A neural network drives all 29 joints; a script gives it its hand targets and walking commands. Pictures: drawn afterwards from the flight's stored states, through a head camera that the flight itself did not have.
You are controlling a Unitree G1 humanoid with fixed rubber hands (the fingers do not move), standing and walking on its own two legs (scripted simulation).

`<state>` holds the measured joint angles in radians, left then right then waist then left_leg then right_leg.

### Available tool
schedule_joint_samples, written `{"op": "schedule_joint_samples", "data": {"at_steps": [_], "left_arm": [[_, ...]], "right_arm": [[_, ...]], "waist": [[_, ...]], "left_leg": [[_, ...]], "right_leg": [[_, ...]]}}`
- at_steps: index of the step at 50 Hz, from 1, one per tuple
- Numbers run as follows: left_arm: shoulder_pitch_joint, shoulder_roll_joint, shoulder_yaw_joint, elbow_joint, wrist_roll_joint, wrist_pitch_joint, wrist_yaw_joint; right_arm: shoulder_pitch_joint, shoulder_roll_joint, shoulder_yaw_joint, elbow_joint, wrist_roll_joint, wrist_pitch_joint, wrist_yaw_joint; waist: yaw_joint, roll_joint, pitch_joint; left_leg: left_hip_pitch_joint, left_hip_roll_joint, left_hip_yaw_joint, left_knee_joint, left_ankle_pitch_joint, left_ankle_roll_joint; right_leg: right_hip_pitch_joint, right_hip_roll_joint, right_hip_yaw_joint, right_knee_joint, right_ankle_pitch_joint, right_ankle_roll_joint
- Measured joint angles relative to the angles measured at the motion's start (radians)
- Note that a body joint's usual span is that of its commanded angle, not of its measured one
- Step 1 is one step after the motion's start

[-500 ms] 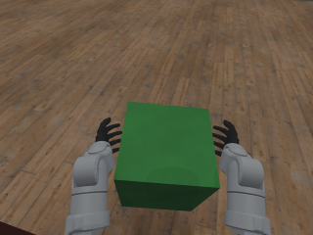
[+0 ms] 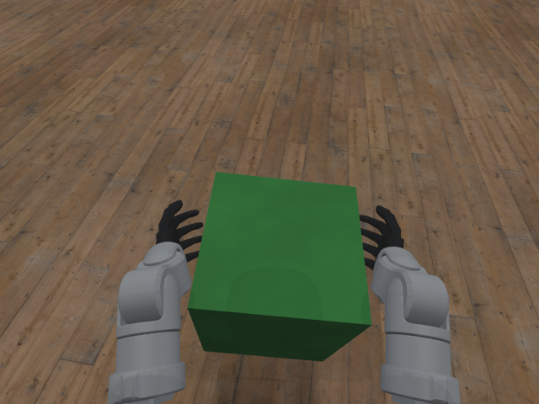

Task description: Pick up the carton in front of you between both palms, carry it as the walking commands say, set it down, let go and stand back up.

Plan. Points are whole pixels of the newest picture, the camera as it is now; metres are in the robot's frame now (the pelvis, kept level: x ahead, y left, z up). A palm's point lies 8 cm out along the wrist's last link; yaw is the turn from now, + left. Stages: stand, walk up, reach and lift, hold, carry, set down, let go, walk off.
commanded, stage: carry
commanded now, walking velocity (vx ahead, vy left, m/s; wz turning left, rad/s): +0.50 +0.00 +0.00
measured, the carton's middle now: (274, 275) +0.33 +0.00 +0.00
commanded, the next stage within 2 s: none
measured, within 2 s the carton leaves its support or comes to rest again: neither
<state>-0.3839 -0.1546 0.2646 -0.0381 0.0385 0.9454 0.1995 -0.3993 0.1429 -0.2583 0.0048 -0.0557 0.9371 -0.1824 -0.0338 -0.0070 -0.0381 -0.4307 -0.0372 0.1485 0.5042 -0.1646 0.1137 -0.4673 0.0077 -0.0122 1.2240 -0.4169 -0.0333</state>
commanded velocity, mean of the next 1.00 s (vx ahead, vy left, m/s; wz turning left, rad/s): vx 0.50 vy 0.00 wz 0.00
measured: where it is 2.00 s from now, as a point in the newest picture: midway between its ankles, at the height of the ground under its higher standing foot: (264, 191)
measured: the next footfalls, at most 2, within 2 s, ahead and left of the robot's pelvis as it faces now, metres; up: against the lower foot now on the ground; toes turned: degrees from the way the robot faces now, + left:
right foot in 0.36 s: +0.38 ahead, -0.13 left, +0.00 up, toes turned -9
left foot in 0.82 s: +0.69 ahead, +0.11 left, +0.00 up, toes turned +12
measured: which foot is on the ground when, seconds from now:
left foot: down 0.00-0.38, up 0.40-0.80, down 0.82-1.00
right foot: up 0.00-0.34, down 0.36-0.84, up 0.86-1.00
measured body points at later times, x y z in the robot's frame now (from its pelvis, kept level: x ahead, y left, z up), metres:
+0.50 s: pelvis +0.31 -0.05 +0.01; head +0.30 -0.06 +0.46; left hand +0.56 +0.11 +0.09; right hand +0.57 -0.19 +0.08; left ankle +0.22 +0.07 -0.65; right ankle +0.34 -0.13 -0.73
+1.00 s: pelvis +0.62 +0.02 +0.01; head +0.60 +0.04 +0.46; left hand +0.86 +0.16 +0.07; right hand +0.84 -0.14 +0.08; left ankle +0.66 +0.10 -0.73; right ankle +0.55 -0.12 -0.65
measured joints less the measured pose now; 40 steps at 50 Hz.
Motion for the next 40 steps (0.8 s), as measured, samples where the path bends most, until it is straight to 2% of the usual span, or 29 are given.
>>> {"op": "schedule_joint_samples", "data": {"at_steps": [4, 8, 12, 16, 18, 20, 22, 24, 27, 32, 37, 40], "left_arm": [[0.012, -0.025, 0.008, -0.021, 0.018, -0.021, -0.003], [0.042, -0.019, -0.014, -0.068, 0.018, -0.031, -0.003], [0.1, -0.002, -0.051, -0.144, 0.001, -0.006, -0.012], [0.178, 0.015, -0.105, -0.229, -0.024, 0.047, -0.026], [0.214, 0.02, -0.138, -0.258, -0.031, 0.075, -0.033], [0.245, 0.023, -0.171, -0.258, -0.027, 0.095, -0.035], [0.293, 0.026, -0.189, -0.28, -0.032, 0.122, -0.036], [0.356, 0.027, -0.204, -0.324, -0.033, 0.139, -0.036], [0.436, 0.022, -0.221, -0.399, -0.032, 0.148, -0.036], [0.486, 0.018, -0.232, -0.479, -0.038, 0.159, -0.037], [0.484, 0.019, -0.243, -0.5, -0.037, 0.185, -0.037], [0.474, 0.02, -0.242, -0.498, -0.03, 0.204, -0.036]], "right_arm": [[0.023, -0.001, -0.001, -0.028, 0.027, -0.012, 0.018], [0.044, 0.002, 0.016, -0.07, 0.034, -0.02, 0.022], [0.102, 0.022, 0.044, -0.151, 0.023, 0.002, 0.023], [0.184, 0.0, 0.106, -0.242, 0.021, 0.06, 0.025], [0.229, -0.01, 0.121, -0.287, 0.022, 0.091, 0.025], [0.278, -0.013, 0.122, -0.32, 0.028, 0.123, 0.028], [0.333, -0.017, 0.142, -0.353, 0.037, 0.157, 0.033], [0.381, -0.017, 0.168, -0.386, 0.037, 0.178, 0.031], [0.439, -0.012, 0.197, -0.441, 0.033, 0.186, 0.036], [0.489, -0.007, 0.222, -0.517, 0.025, 0.194, 0.042], [0.501, -0.006, 0.22, -0.553, 0.023, 0.219, 0.037], [0.493, -0.007, 0.216, -0.545, 0.024, 0.233, 0.032]], "waist": [[-0.014, 0.002, 0.016], [-0.005, 0.003, 0.003], [0.019, 0.004, -0.033], [0.036, 0.013, -0.071], [0.041, 0.028, -0.09], [0.047, 0.046, -0.097], [0.049, 0.033, -0.094], [0.049, 0.023, -0.091], [0.052, 0.015, -0.092], [0.054, 0.013, -0.113], [0.054, 0.011, -0.14], [0.059, -0.003, -0.146]], "left_leg": [[0.103, 0.001, -0.014, -0.084, -0.02, -0.006], [0.213, 0.008, -0.025, -0.171, -0.046, -0.023], [0.325, 0.019, -0.034, -0.233, -0.095, -0.049], [0.421, 0.034, -0.045, -0.216, -0.195, -0.082], [0.406, 0.056, -0.054, -0.069, -0.286, -0.099], [0.273, 0.08, -0.082, 0.255, -0.277, -0.107], [0.131, 0.069, -0.101, 0.517, -0.27, -0.104], [0.025, 0.081, -0.09, 0.592, -0.223, -0.103], [-0.077, 0.113, -0.076, 0.497, -0.15, -0.12], [-0.148, 0.151, -0.053, 0.222, -0.004, -0.144], [-0.131, 0.142, -0.004, 0.05, 0.096, -0.133], [-0.069, 0.121, 0.045, -0.016, 0.075, -0.114]], "right_leg": [[-0.13, -0.052, -0.008, -0.153, 0.066, 0.018], [-0.173, -0.084, -0.033, -0.37, 0.163, 0.039], [-0.14, -0.083, -0.076, -0.573, 0.285, 0.043], [-0.04, -0.054, -0.143, -0.758, 0.363, 0.032], [0.023, -0.032, -0.178, -0.801, 0.355, 0.0], [0.031, -0.024, -0.198, -0.74, 0.287, -0.036], [0.073, -0.032, -0.199, -0.749, 0.25, -0.039], [0.134, -0.035, -0.194, -0.798, 0.24, -0.031], [0.226, -0.035, -0.182, -0.878, 0.23, -0.024], [0.371, -0.036, -0.171, -0.967, 0.186, -0.002], [0.505, -0.043, -0.166, -0.99, 0.093, 0.039], [0.562, -0.063, -0.152, -0.93, -0.005, 0.073]]}}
